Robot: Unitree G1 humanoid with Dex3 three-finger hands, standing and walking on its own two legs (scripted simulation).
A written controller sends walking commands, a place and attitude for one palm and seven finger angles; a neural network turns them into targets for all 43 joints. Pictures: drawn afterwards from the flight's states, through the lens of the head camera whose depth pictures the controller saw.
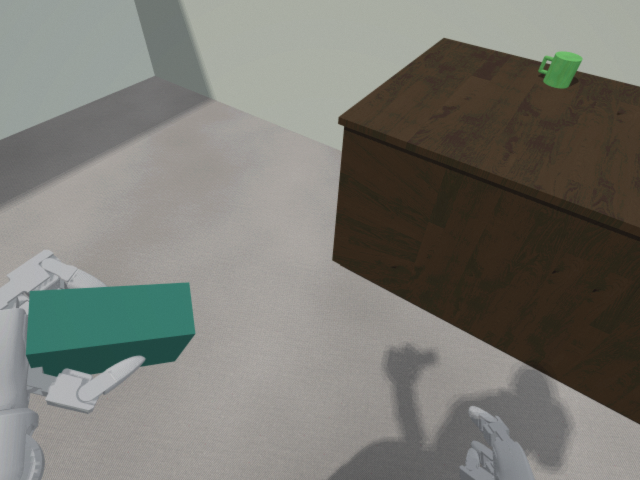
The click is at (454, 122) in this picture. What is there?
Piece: table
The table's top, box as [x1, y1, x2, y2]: [338, 38, 639, 236]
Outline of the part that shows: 338,118 338,123 639,236 638,86 576,71 567,88 554,88 545,84 542,81 544,74 539,73 537,71 541,62 443,38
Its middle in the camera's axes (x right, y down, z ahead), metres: +0.85 -0.26 +1.05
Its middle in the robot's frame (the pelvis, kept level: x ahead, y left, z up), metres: +1.00 -0.79 -0.07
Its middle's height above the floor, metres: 0.70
